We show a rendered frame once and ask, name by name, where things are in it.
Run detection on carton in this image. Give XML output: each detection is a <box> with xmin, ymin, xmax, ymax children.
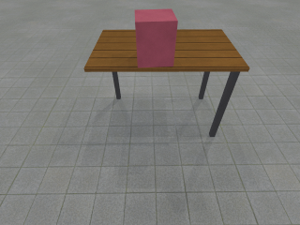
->
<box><xmin>134</xmin><ymin>8</ymin><xmax>178</xmax><ymax>68</ymax></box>

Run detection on table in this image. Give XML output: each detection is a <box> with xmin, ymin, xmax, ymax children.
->
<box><xmin>83</xmin><ymin>29</ymin><xmax>250</xmax><ymax>137</ymax></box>

